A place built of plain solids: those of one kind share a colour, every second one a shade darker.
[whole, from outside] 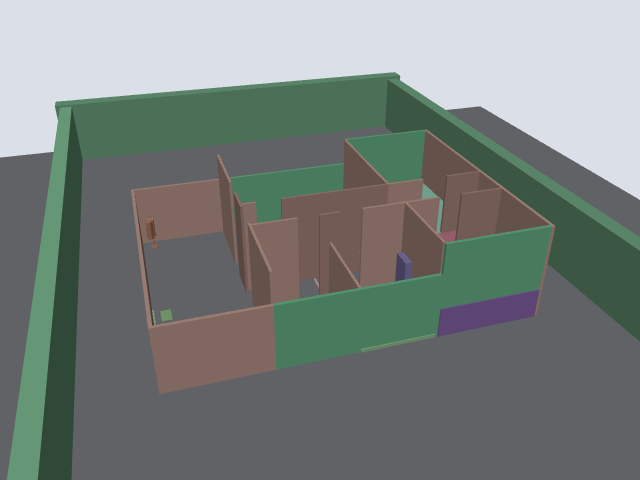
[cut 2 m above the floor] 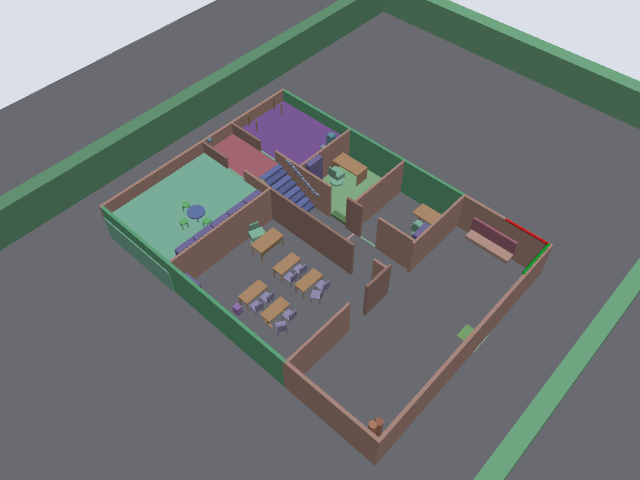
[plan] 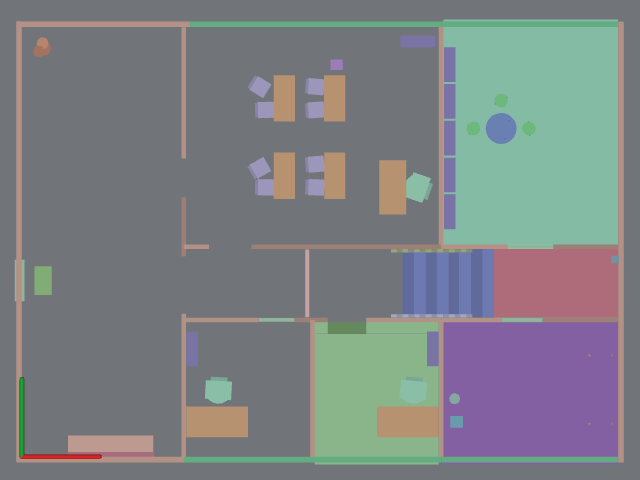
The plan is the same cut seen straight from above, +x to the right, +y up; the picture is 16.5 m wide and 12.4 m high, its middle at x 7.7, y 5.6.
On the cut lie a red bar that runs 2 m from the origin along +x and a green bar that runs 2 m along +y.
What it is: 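A split-level school wing of the 2010s; 15.4 x 11.1 m, ceiling 2.96 m, its east end 1.35 m higher up one straight flight of 8 risers of 0.169 m in its corridor, a corridor of 1.89 m, a front door of 0.86 to 0.98 x 2.1 m, inner doorways of 0.90 to 1.12 m, pupils' tables 0.64 m and their chairs 0.38 m, a teacher's desk 0.73 m, notice boards and coat hooks at a child's height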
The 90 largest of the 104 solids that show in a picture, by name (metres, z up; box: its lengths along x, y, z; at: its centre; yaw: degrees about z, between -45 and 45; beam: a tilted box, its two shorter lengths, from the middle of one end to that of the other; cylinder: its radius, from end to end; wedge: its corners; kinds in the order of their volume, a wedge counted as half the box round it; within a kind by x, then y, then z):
{
 "ring_hedge_1": {"box": [0.71, 37.28, 3.67], "at": [-3.41, 5.55, 1.78]},
 "ring_hedge_2": {"box": [23.36, 0.92, 3.77], "at": [7.7, -12.84, 1.83]},
 "ring_hedge_3": {"box": [23.49, 0.98, 3.78], "at": [7.7, 23.97, 1.84]},
 "ring_hedge_4": {"box": [0.78, 37.42, 3.58], "at": [18.85, 5.55, 1.74]},
 "split_lounge_level_1": {"box": [4.51, 5.82, 1.4], "at": [13.14, 8.39, 0.65]},
 "wall_1": {"box": [0.15, 11.4, 3.01], "at": [-0.07, 5.55, 1.46]},
 "wall_2": {"box": [4.48, 0.15, 3.01], "at": [2.09, -0.07, 1.46]},
 "wall_3": {"box": [4.48, 0.15, 3.01], "at": [2.09, 11.18, 1.46]},
 "wall_4": {"box": [0.12, 3.7, 4.36], "at": [4.18, 1.85, 2.13]},
 "wall_5": {"box": [0.12, 1.52, 4.36], "at": [4.18, 5.94, 2.13]},
 "wall_6": {"box": [0.12, 3.4, 4.36], "at": [4.18, 9.4, 2.13]},
 "wall_7": {"box": [0.65, 0.12, 4.36], "at": [4.51, 5.42, 2.13]},
 "wall_8": {"box": [1.94, 0.12, 4.36], "at": [5.15, 3.54, 2.13]},
 "wall_9": {"box": [0.86, 0.12, 4.36], "at": [7.47, 3.54, 2.13]},
 "wall_10": {"box": [0.12, 3.54, 3.01], "at": [7.5, 1.77, 1.46]},
 "wall_11": {"box": [4.9, 0.12, 4.36], "at": [8.38, 5.42, 2.13]},
 "wall_12": {"box": [1.94, 0.12, 4.36], "at": [9.86, 3.54, 2.13]},
 "wall_13": {"box": [0.12, 3.54, 4.36], "at": [10.83, 1.77, 2.13]},
 "wall_14": {"box": [0.12, 5.67, 4.36], "at": [10.83, 8.26, 2.13]},
 "wall_15": {"box": [1.57, 0.12, 4.36], "at": [11.62, 3.54, 2.13]},
 "wall_16": {"box": [1.7, 0.12, 4.36], "at": [11.68, 5.42, 2.13]},
 "wall_17": {"box": [1.95, 0.12, 4.36], "at": [14.43, 3.54, 2.13]},
 "wall_18": {"box": [1.67, 0.12, 4.36], "at": [14.56, 5.42, 2.13]},
 "wall_19": {"box": [0.15, 11.4, 4.36], "at": [15.47, 5.55, 2.13]},
 "split_kitchen_level_1": {"box": [4.51, 3.67, 1.4], "at": [13.14, 1.64, 0.65]},
 "glazing_1": {"box": [3.33, 0.15, 3.01], "at": [5.84, -0.07, 1.46]},
 "glazing_2": {"box": [6.65, 0.15, 3.01], "at": [7.5, 11.18, 1.46]},
 "glazing_3": {"box": [3.33, 0.15, 3.01], "at": [9.17, -0.07, 1.46]},
 "glazing_4": {"box": [4.57, 0.15, 4.36], "at": [13.12, -0.07, 2.13]},
 "glazing_5": {"box": [4.57, 0.15, 4.36], "at": [13.12, 11.18, 2.13]},
 "split_corridor_level_1": {"box": [3.21, 1.77, 1.4], "at": [13.8, 4.48, 0.65]},
 "split_steps_1": {"box": [0.29, 1.77, 0.22], "at": [9.98, 4.48, 0.06]},
 "split_steps_2": {"box": [0.29, 1.77, 0.39], "at": [10.27, 4.48, 0.14]},
 "split_steps_3": {"box": [0.29, 1.77, 0.56], "at": [10.57, 4.48, 0.23]},
 "split_steps_4": {"box": [0.29, 1.77, 0.73], "at": [10.86, 4.48, 0.31]},
 "split_steps_5": {"box": [0.29, 1.77, 0.9], "at": [11.16, 4.48, 0.4]},
 "split_steps_6": {"box": [0.29, 1.77, 1.06], "at": [11.45, 4.48, 0.48]},
 "split_steps_7": {"box": [0.29, 1.77, 1.23], "at": [11.75, 4.48, 0.57]},
 "split_steps_8": {"box": [0.29, 1.77, 1.4], "at": [12.04, 4.48, 0.65]},
 "shelf_1": {"box": [0.3, 0.9, 1.95], "at": [4.4, 2.79, 0.93]},
 "shelf_2": {"box": [0.9, 0.3, 0.95], "at": [10.23, 10.73, 0.42]},
 "shelf_3": {"box": [0.3, 0.9, 1.95], "at": [10.61, 2.79, 1.07]},
 "shelf_4": {"box": [0.3, 0.9, 1.35], "at": [11.05, 6.33, 1.98]},
 "shelf_5": {"box": [0.3, 0.9, 1.35], "at": [11.05, 7.28, 1.98]},
 "shelf_6": {"box": [0.3, 0.9, 1.35], "at": [11.05, 8.23, 1.98]},
 "shelf_7": {"box": [0.3, 0.9, 1.35], "at": [11.05, 9.18, 1.98]},
 "shelf_8": {"box": [0.3, 0.9, 1.35], "at": [11.05, 10.13, 1.98]},
 "scell_level_1": {"box": [0.34, 0.3, 0.2], "at": [7.73, 3.33, 0.05]},
 "scell_level_2": {"box": [3.21, 3.38, 0.2], "at": [9.17, 1.49, 0.05]},
 "scell_level_3": {"box": [1.88, 0.3, 0.2], "at": [9.83, 3.33, 0.05]},
 "desk_1": {"box": [1.6, 0.8, 0.07], "at": [5.04, 0.9, 0.69]},
 "desk_2": {"box": [0.55, 1.2, 0.07], "at": [6.78, 7.26, 0.6]},
 "desk_3": {"box": [0.55, 1.2, 0.07], "at": [6.78, 9.26, 0.6]},
 "desk_4": {"box": [0.55, 1.2, 0.07], "at": [8.08, 7.26, 0.6]},
 "desk_5": {"box": [0.55, 1.2, 0.07], "at": [8.08, 9.26, 0.6]},
 "desk_6": {"box": [0.025, 0.78, 0.76], "at": [9.19, 0.9, 0.48]},
 "desk_7": {"box": [0.024, 1.25, 0.32], "at": [9.32, 6.96, 0.52]},
 "desk_8": {"box": [0.7, 1.4, 0.07], "at": [9.58, 6.96, 0.69]},
 "desk_9": {"box": [1.6, 0.8, 0.07], "at": [9.97, 0.9, 0.84]},
 "task_chair_1": {"cylinder": 0.33, "from": [5.08, 1.7, 0.0], "to": [5.08, 1.7, 0.1]},
 "task_chair_2": {"box": [0.68, 0.48, 0.26], "at": [5.08, 1.72, 0.58], "yaw": -3.1},
 "task_chair_3": {"box": [0.44, 0.1, 0.5], "at": [5.09, 2.01, 0.79], "yaw": -3.1},
 "task_chair_4": {"cylinder": 0.33, "from": [10.11, 1.7, 0.15], "to": [10.11, 1.7, 0.25]},
 "task_chair_5": {"box": [0.68, 0.48, 0.26], "at": [10.11, 1.72, 0.73], "yaw": -5.4},
 "task_chair_6": {"box": [0.44, 0.1, 0.5], "at": [10.14, 2.01, 0.94], "yaw": -5.4},
 "task_chair_7": {"box": [0.48, 0.68, 0.26], "at": [10.23, 6.95, 0.58], "yaw": -19.3},
 "task_chair_8": {"box": [0.1, 0.44, 0.5], "at": [10.5, 6.86, 0.79], "yaw": -19.3},
 "bench_upholstered_1": {"box": [2.2, 0.5, 0.2], "at": [2.29, 0.3, 0.3]},
 "hall_coat_hooks_1": {"box": [2.23, 0.12, 0.67], "at": [2.31, 0.06, 0.85]},
 "coat_stand_1": {"cylinder": 0.15, "from": [0.44, 10.47, 0.56], "to": [0.44, 10.47, 1.49]},
 "coat_stand_2": {"cylinder": 0.15, "from": [0.53, 10.68, 0.57], "to": [0.53, 10.68, 1.49]},
 "water_cooler_1": {"box": [0.33, 0.31, 1.03], "at": [11.23, 0.9, 1.82]},
 "side_chair_1": {"box": [0.08, 0.38, 0.38], "at": [5.95, 7.35, 0.58], "yaw": 29.4},
 "side_chair_2": {"box": [0.08, 0.38, 0.38], "at": [5.96, 9.68, 0.58], "yaw": -31.7},
 "side_chair_3": {"box": [0.08, 0.38, 0.38], "at": [6.06, 6.96, 0.58], "yaw": -1.1},
 "side_chair_4": {"box": [0.08, 0.38, 0.38], "at": [6.06, 8.95, 0.58], "yaw": 1.5},
 "side_chair_5": {"box": [0.08, 0.38, 0.38], "at": [7.36, 6.97, 0.58], "yaw": -2.4},
 "side_chair_6": {"box": [0.08, 0.38, 0.38], "at": [7.36, 7.54, 0.58], "yaw": 4.5},
 "side_chair_7": {"box": [0.08, 0.38, 0.38], "at": [7.36, 8.95, 0.58], "yaw": 3.5},
 "side_chair_8": {"box": [0.08, 0.38, 0.38], "at": [7.36, 9.58, 0.58], "yaw": -4.6},
 "scell_steps_1": {"box": [0.99, 0.3, 0.2], "at": [8.4, 3.33, 0.05]},
 "extinguisher_hold_1": {"box": [0.21, 0.19, 1.09], "at": [15.32, 5.1, 2.44]},
 "school_bag_1": {"box": [0.32, 0.27, 0.48], "at": [8.13, 10.13, 0.19]},
 "coffee_table_1": {"cylinder": 0.4, "from": [12.38, 8.48, 1.68], "to": [12.38, 8.48, 1.75]},
 "threshold_1": {"box": [0.26, 1.07, 0.07], "at": [-0.06, 4.55, -0.01]},
 "threshold_2": {"box": [1.2, 0.1, 0.07], "at": [13.13, 5.42, 1.34]},
 "split_lap_side_1": {"box": [3.21, 0.006, 1.4], "at": [13.8, 5.49, 0.65]},
 "doormat_hold_1": {"box": [0.45, 0.75, 0.06], "at": [0.55, 4.55, -0.02]},
 "bin_waste_1": {"cylinder": 0.14, "from": [11.18, 1.5, 1.35], "to": [11.18, 1.5, 1.66]},
 "cable_cover_1": {"box": [0.1, 1.75, 0.07], "at": [7.37, 4.48, -0.01]}
}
